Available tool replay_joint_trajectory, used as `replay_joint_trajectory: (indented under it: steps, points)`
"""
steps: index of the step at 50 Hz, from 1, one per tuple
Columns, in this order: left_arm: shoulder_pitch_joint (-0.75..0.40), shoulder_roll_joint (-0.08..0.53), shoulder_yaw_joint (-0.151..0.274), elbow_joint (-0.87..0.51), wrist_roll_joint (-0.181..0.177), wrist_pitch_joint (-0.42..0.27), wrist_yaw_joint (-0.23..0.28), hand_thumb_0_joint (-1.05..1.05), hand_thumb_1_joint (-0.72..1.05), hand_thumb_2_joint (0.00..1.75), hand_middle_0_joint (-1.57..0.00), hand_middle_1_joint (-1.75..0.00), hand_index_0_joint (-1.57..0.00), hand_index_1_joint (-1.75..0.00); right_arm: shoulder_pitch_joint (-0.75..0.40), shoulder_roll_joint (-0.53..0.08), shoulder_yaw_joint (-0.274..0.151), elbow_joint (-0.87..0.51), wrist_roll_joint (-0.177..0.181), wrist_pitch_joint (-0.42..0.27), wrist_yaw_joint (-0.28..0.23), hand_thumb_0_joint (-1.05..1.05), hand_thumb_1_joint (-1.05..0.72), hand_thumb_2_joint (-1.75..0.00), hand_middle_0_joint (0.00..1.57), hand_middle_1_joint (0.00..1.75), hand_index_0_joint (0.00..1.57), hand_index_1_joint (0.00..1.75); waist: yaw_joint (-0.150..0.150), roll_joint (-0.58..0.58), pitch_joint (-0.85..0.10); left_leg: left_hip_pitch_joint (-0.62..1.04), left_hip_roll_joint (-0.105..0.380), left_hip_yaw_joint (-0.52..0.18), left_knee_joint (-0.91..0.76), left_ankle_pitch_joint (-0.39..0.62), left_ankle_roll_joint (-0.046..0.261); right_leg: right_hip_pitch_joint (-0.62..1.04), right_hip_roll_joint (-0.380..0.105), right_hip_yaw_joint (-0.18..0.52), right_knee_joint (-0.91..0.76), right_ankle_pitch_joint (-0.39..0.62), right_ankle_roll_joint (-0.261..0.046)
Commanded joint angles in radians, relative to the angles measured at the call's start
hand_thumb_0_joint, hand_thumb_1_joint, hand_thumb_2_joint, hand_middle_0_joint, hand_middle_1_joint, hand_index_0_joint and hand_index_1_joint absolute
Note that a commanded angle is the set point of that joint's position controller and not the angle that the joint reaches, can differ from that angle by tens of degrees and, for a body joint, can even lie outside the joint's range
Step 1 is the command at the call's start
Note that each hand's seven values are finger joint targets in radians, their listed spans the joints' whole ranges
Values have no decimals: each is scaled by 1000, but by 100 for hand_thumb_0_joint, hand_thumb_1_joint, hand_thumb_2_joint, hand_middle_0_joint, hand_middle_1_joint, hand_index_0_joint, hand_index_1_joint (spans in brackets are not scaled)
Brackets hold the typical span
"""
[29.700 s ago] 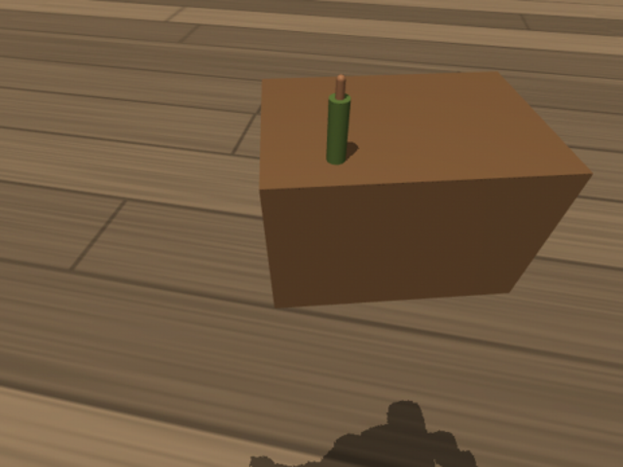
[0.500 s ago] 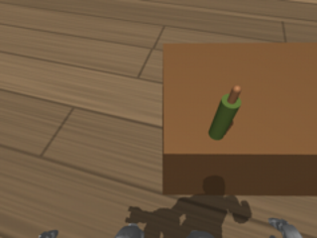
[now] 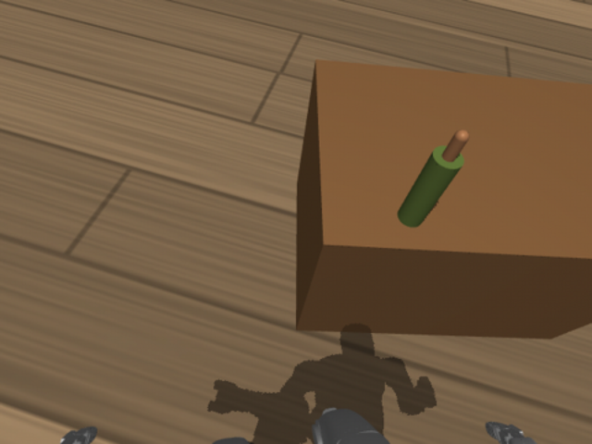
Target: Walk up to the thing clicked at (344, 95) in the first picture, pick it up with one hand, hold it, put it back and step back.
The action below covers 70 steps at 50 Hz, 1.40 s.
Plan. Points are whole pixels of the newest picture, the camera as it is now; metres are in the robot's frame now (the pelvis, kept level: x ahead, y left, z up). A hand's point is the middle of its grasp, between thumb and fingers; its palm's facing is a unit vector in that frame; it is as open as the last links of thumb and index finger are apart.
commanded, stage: step back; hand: right
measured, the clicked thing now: (433, 180) +0.56 -0.27 -0.05
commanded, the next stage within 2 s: none
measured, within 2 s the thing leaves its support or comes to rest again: neither
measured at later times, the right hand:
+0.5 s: hand out of the picture -0.05 -0.29 -0.16, palm faces -0.03 +0.92 -0.40, open 7.3 cm
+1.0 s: hand out of the picture -0.16 -0.30 -0.14, palm faces -0.01 +0.89 -0.46, open 7.3 cm
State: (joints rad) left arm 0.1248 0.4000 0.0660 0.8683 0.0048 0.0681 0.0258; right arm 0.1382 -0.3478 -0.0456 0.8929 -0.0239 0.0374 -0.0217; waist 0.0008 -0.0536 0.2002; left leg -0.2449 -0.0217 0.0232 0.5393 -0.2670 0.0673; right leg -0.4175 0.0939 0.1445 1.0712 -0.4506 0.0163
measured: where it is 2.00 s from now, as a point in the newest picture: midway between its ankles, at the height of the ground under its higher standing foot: outside the picture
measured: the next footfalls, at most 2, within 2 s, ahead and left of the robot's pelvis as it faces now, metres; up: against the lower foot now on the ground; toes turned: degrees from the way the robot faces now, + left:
right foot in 0.20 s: -0.02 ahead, -0.12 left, +0.00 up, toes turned -1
left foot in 0.60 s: -0.15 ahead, +0.12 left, +0.00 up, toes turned -1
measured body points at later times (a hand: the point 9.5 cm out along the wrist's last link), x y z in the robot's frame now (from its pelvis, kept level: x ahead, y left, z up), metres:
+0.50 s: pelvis -0.13 -0.01 -0.01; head -0.07 -0.03 +0.44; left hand +0.01 +0.29 -0.10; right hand -0.05 -0.33 -0.13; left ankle -0.17 +0.13 -0.68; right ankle -0.06 -0.11 -0.74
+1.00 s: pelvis -0.30 -0.02 -0.02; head -0.23 +0.00 +0.42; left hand -0.21 +0.31 -0.15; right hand -0.16 -0.34 -0.11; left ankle -0.18 +0.12 -0.74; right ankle -0.34 -0.15 -0.74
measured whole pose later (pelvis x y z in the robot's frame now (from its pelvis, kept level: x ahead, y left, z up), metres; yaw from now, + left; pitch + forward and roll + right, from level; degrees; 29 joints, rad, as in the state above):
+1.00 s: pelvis -0.30 -0.02 -0.02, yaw -5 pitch -2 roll +0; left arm 0.21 0.42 0.09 0.86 0.02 0.07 -0.01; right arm 0.08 -0.40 -0.04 0.79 -0.03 0.02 -0.02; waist 0.04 -0.03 0.19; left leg -0.43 0.08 0.02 0.65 -0.18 -0.02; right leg -0.22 0.01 0.07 0.67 -0.42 0.02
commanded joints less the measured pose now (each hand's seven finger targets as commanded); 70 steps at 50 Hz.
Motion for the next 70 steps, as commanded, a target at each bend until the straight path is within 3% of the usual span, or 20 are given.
replay_joint_trajectory:
  steps: [1, 10, 13, 18, 25, 29, 31, 33, 37, 44, 48, 51, 52, 53, 56, 59, 63, 66, 68, 70]
  points:
    - [-3, 159, 49, -88, 9, -30, 8, 0, 90, 90, -20, -30, -20, -30, 40, -255, -75, -83, 5, -17, -21, 0, -90, -90, 20, 30, 20, 30, -47, 176, -234, 285, 274, -227, -72, 577, 131, -70, -30, -25, -151, -18, 11]
    - [159, 169, 66, -40, 33, -47, -18, 0, 90, 90, -20, -30, -20, -30, -63, -278, -72, -126, 18, -11, 1, 0, -90, -90, 20, 30, 20, 30, 28, 119, -259, -34, 255, -229, -46, 174, 65, 273, -100, -67, -557, 227, -83]
    - [45, 299, 94, -105, 38, -51, -22, 0, 90, 90, -20, -30, -20, -30, -83, -224, -65, -126, 23, -4, -6, 0, -90, -90, 20, 30, 20, 30, 49, -241, -130, -151, -66, -82, 473, -344, -72, 29, -471, 405, -799, 264, -343]
    - [-50, 195, 81, -164, 30, -55, -4, 0, 90, 90, -20, -30, -20, -30, 53, -231, -51, -75, 31, -14, -8, 0, -90, -90, 20, 30, 20, 30, -9, -53, -197, -187, -102, -178, 643, -220, -76, 148, -303, 92, -681, 546, -221]
    - [48, 192, 78, -187, 41, -35, 1, 0, 90, 90, -20, -30, -20, -30, 62, -210, -43, -107, 13, -32, -22, 0, -90, -90, 20, 30, 20, 30, 57, -150, -278, -216, -13, -87, 259, -268, -96, 432, -340, 82, -573, 683, -242]
    - [-23, 212, 73, -207, 24, -12, -10, 0, 90, 90, -20, -30, -20, -30, 185, -220, -62, -49, 4, -36, -12, 0, -90, -90, 20, 30, 20, 30, -14, -102, -314, 18, -23, 8, -85, 9, -60, 287, -282, 21, -484, 457, -164]
    - [-22, 160, 55, -221, 20, -5, -18, 0, 90, 90, -20, -30, -20, -30, 173, -308, -88, -57, -20, -39, -11, 0, -90, -90, 20, 30, 20, 30, -21, 113, -286, 102, 194, -309, -169, 54, 35, 15, -167, -22, -340, 142, -79]
    - [-113, 201, 87, -224, 30, -8, -4, 0, 90, 90, -20, -30, -20, -30, 19, -448, -113, -111, -23, -41, -7, 0, -90, -90, 20, 30, 20, 30, -52, 303, -165, -213, 496, -664, -302, 94, 270, -9, -24, 46, 106, -197, -20]
    - [56, 174, 91, -130, 4, -1, -22, 0, 90, 90, -20, -30, -20, -30, -87, -284, -63, -125, -24, -53, -19, 0, -90, -90, 20, 30, 20, 30, 70, 140, -136, -108, 242, -231, -176, 276, 111, -70, 31, 70, 261, 3, -30]
    - [31, 153, 67, -142, 21, -21, -25, 0, 90, 90, -20, -30, -20, -30, 56, -297, -82, -121, -10, -40, -17, 0, -90, -90, 20, 30, 20, 30, -34, 241, -254, 244, 280, -238, -77, 338, 176, -77, -52, -18, -173, -65, 35]
    - [142, 149, 63, -74, 21, -33, -28, 0, 90, 90, -20, -30, -20, -30, 2, -326, -82, -144, -9, -15, -12, 0, -90, -90, 20, 30, 20, 30, 2, 278, -328, 142, 261, -198, 3, 333, 140, 155, -76, -126, -555, 60, -2]
    - [194, 245, 94, -47, 45, -38, -30, 0, 90, 90, -20, -30, -20, -30, -43, -260, -60, -169, 10, -5, -5, 0, -90, -90, 20, 30, 20, 30, 30, 50, -285, -193, 108, -128, 170, 35, 3, 295, -217, 124, -671, 173, -95]
    - [126, 341, 116, -82, 41, -29, -35, 0, 90, 90, -20, -30, -20, -30, -82, -219, -55, -190, 18, -8, -18, 0, -90, -90, 20, 30, 20, 30, 62, -193, -212, -277, -57, -58, 372, -293, -59, 120, -402, 316, -754, 144, -231]
    - [41, 387, 118, -119, 48, -32, -28, 0, 90, 90, -20, -30, -20, -30, -69, -260, -75, -175, 15, -6, -29, 0, -90, -90, 20, 30, 20, 30, 61, -256, -156, -203, -27, -138, 564, -362, -77, -83, -515, 442, -805, 133, -325]
    - [-55, 243, 80, -147, 41, -40, -18, 0, 90, 90, -20, -30, -20, -30, 7, -258, -63, -115, 27, -13, -19, 0, -90, -90, 20, 30, 20, 30, -11, -94, -136, -207, -84, -165, 651, -224, -63, 7, -321, 92, -657, 424, -230]
    - [13, 222, 82, -153, 48, -37, -10, 0, 90, 90, -20, -30, -20, -30, 16, -220, -44, -121, 19, -28, -28, 0, -90, -90, 20, 30, 20, 30, 27, -123, -169, -236, -83, -119, 570, -225, -74, 132, -267, 29, -587, 543, -203]
    - [37, 210, 81, -175, 48, -21, 2, 0, 90, 90, -20, -30, -20, -30, 50, -194, -37, -123, 6, -44, -27, 0, -90, -90, 20, 30, 20, 30, 39, -176, -235, -221, -4, -40, 193, -242, -78, 352, -316, 49, -496, 676, -210]
    - [12, 190, 63, -194, 24, 4, -3, 0, 90, 90, -20, -30, -20, -30, 136, -205, -55, -79, -6, -53, -25, 0, -90, -90, 20, 30, 20, 30, 9, -92, -289, 3, 5, -38, -204, 132, -52, 269, -255, -2, -321, 559, -136]
    - [64, 110, 41, -193, 14, 10, -6, 0, 90, 90, -20, -30, -20, -30, 65, -361, -87, -99, -27, -48, -22, 0, -90, -90, 20, 30, 20, 30, 56, 245, -262, 154, 335, -483, -171, 448, 82, -145, -21, -98, -55, -129, -46]
    - [-18, 214, 71, -188, 20, 17, 5, 0, 90, 90, -20, -30, -20, -30, 13, -423, -101, -125, -13, -53, -32, 0, -90, -90, 20, 30, 20, 30, -6, 257, -213, -127, 495, -612, -213, 354, 251, -10, -72, 71, 192, -171, -29]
